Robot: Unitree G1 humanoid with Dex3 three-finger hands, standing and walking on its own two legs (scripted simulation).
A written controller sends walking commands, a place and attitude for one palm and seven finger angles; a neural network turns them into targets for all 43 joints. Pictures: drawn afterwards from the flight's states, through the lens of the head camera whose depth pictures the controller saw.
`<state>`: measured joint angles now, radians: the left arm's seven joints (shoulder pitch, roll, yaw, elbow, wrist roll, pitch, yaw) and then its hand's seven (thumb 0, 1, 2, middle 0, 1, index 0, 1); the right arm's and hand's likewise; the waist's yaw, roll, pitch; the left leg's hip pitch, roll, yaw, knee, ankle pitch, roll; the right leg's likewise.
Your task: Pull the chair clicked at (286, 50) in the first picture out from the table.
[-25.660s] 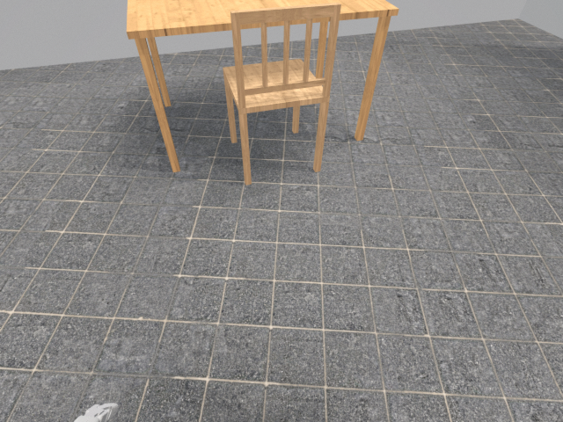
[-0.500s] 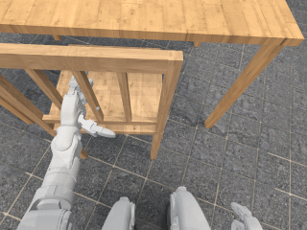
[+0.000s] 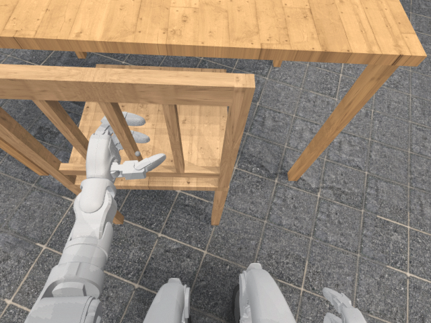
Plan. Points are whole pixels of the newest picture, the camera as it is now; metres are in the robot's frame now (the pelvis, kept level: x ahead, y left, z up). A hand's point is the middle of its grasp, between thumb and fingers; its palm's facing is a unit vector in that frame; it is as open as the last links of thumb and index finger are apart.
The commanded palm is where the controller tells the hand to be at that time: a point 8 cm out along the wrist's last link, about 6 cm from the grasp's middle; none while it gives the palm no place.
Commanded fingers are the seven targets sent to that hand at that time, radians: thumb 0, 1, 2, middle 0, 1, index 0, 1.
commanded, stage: hook a spindle and tug to test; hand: left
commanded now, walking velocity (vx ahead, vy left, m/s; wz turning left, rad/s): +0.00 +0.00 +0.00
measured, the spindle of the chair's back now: (127, 140) +0.45 +0.16 +0.01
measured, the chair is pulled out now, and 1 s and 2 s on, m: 0.00 0.04 0.16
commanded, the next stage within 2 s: step backward, pulling the chair out in 0.82 s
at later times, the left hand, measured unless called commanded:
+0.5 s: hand (138, 158) +0.40 +0.14 +0.01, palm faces -0.03 -1.00 -0.02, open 5.1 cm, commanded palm +0.37 +0.19 +0.02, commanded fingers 0.00 0.90 0.90 -0.50 -1.45 -0.50 -1.45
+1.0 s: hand (135, 171) +0.38 +0.14 +0.02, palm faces -0.03 -1.00 -0.09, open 5.2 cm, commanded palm +0.35 +0.19 +0.02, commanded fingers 0.00 0.90 0.90 -0.50 -1.45 -0.50 -1.45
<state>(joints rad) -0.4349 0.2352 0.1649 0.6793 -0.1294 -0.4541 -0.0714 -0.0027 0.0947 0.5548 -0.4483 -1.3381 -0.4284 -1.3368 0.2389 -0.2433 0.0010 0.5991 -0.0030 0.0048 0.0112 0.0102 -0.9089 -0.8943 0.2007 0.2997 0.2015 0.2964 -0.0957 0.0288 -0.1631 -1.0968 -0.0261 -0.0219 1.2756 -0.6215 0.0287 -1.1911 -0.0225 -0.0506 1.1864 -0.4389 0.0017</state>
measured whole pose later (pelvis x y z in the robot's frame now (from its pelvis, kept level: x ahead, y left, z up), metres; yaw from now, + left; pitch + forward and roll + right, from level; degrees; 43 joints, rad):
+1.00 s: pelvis +0.01 +0.00 +0.02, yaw +0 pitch +20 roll -1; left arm -0.22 0.21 0.08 0.39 -0.09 -0.32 -0.02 0.02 0.76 0.83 -0.42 -1.38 -0.42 -1.45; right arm 0.19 -0.21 -0.01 0.53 0.03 0.05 -0.03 0.01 -0.91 -0.89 0.20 0.30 0.20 0.30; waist -0.06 0.01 -0.07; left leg -0.92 -0.03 -0.01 1.18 -0.62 0.04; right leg -1.03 -0.03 -0.03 1.13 -0.45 0.00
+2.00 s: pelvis -0.05 +0.02 +0.10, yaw -2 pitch +4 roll +0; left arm -0.28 0.13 -0.05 0.90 -0.06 -0.23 0.12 0.05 0.74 0.81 -0.34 -1.18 -0.49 -1.44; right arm 0.26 -0.27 0.00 0.66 0.06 0.10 -0.13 0.01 -0.91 -0.89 0.20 0.30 0.20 0.30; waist -0.05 0.00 0.06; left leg -0.40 -0.03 0.08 0.58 -0.25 0.06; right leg -0.51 -0.04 -0.02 0.56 -0.20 0.01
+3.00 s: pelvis -0.17 +0.05 +0.10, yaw -4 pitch +2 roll +0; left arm -0.30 0.13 -0.03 0.80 -0.02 -0.14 0.11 0.03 0.73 0.81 -0.31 -1.24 -0.49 -1.44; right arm 0.18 -0.22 0.01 0.69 0.01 0.07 -0.10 0.01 -0.91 -0.89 0.20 0.30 0.20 0.30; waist -0.07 -0.02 0.11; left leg -0.34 0.01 0.05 0.64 -0.33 0.01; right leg -0.53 -0.08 -0.04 0.63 -0.17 0.02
